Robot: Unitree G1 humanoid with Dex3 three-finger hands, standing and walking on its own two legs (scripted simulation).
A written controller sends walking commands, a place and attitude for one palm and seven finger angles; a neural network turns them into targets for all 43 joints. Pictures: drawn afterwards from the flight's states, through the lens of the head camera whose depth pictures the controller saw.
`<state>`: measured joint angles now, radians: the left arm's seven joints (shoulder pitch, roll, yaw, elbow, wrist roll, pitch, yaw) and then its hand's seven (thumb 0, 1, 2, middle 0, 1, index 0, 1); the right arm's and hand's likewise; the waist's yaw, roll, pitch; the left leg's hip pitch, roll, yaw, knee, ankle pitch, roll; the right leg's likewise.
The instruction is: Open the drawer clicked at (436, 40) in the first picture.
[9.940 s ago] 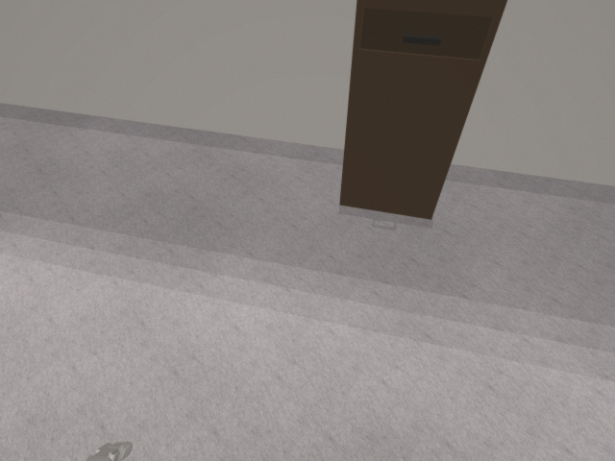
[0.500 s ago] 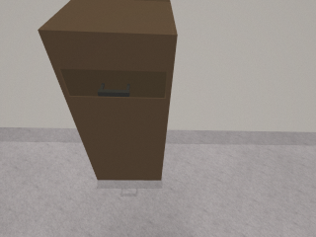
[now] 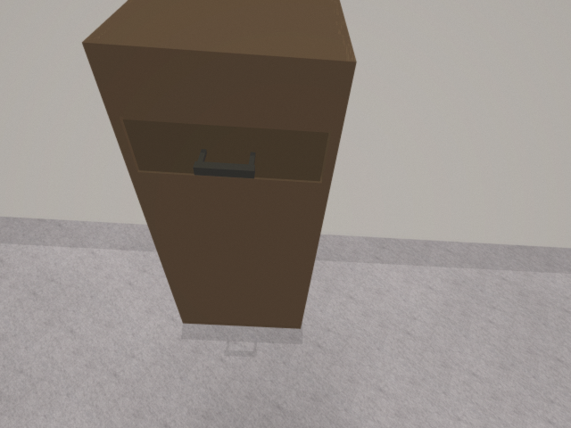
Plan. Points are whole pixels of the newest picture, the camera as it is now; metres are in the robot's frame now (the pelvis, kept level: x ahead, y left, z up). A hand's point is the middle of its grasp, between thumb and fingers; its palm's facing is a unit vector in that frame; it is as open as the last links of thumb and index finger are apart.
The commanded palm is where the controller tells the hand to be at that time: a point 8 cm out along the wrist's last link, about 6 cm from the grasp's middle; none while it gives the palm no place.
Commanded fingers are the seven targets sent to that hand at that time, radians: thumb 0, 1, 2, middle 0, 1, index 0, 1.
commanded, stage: shuffle to correct the standing spot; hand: left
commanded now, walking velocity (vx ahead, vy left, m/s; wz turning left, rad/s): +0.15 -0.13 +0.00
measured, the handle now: (226, 162) +0.57 +0.16 +0.04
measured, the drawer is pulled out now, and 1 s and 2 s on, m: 0.00 0.00 0.00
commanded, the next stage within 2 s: come to a stop and stand still in 0.18 s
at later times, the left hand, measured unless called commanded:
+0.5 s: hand (214, 416) +0.18 +0.12 -0.16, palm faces +0.04 -0.98 -0.21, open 7.2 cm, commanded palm none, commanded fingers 0.00 0.90 0.90 -0.20 -0.30 -0.20 -0.30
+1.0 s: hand out of the picture +0.08 +0.13 -0.16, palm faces +0.02 -0.98 -0.22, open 7.4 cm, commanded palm none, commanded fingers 0.00 0.90 0.90 -0.20 -0.30 -0.20 -0.30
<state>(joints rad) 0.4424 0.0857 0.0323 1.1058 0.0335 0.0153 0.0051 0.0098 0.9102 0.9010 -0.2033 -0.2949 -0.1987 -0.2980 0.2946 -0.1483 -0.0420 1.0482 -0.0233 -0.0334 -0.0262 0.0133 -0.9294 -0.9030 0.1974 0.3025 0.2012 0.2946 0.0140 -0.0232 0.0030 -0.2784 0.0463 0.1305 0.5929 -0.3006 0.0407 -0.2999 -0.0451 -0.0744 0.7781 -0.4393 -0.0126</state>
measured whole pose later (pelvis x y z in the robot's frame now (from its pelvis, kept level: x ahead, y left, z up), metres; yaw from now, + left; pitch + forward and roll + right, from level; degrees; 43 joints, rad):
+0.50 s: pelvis +0.10 -0.05 +0.00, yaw +1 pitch -1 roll -1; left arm 0.17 0.13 0.04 1.00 0.02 -0.02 0.04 0.00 0.95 0.90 -0.20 -0.29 -0.20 -0.30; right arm 0.31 -0.16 -0.04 1.11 0.00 0.03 -0.04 0.01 -0.91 -0.90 0.20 0.30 0.20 0.29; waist -0.03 0.04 0.07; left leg -0.31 0.06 0.08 0.77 -0.46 -0.02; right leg -0.26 -0.05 -0.15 0.52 -0.23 -0.01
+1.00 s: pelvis +0.07 -0.04 +0.01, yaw -2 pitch -3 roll +0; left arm 0.31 0.14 0.00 1.06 0.02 0.01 0.04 0.01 0.91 0.90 -0.20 -0.29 -0.20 -0.30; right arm 0.15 -0.17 -0.04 1.05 0.00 0.03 -0.02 0.00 -0.93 -0.90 0.20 0.30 0.20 0.29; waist 0.01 0.02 0.04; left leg -0.22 0.01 0.17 0.44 -0.18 0.05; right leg -0.15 -0.04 -0.06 0.48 -0.29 0.00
